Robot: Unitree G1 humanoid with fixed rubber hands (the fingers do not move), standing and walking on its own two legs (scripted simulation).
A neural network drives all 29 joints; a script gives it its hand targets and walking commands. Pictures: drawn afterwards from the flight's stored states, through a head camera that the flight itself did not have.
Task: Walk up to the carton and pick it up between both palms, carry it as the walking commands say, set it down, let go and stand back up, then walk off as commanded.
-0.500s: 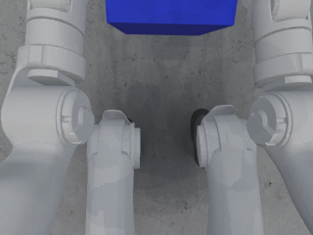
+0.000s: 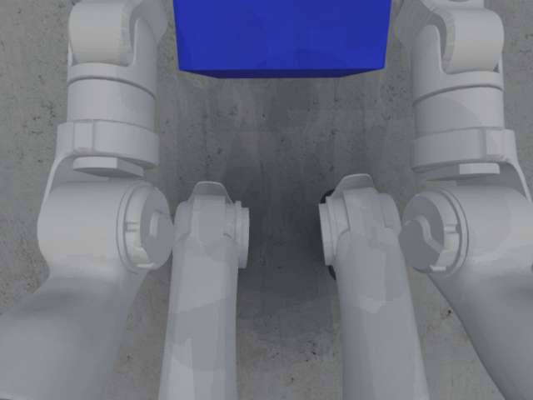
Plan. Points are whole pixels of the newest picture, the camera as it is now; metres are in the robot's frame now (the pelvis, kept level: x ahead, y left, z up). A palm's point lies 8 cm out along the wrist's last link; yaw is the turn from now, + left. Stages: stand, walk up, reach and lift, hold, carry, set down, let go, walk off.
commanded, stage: reach and lift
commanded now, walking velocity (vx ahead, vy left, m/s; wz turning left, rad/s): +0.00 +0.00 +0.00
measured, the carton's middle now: out of the picture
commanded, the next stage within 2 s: none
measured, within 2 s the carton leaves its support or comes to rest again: neither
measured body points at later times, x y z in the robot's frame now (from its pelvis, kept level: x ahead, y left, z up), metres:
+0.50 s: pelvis -0.01 -0.01 +0.04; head +0.35 -0.01 +0.30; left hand +0.58 +0.13 -0.07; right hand +0.56 -0.15 -0.07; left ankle +0.12 +0.14 -0.40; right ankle +0.14 -0.14 -0.40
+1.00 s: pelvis -0.03 +0.00 +0.08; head +0.29 +0.00 +0.38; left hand +0.54 +0.12 +0.00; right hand +0.52 -0.16 +0.00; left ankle +0.12 +0.14 -0.40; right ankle +0.14 -0.14 -0.40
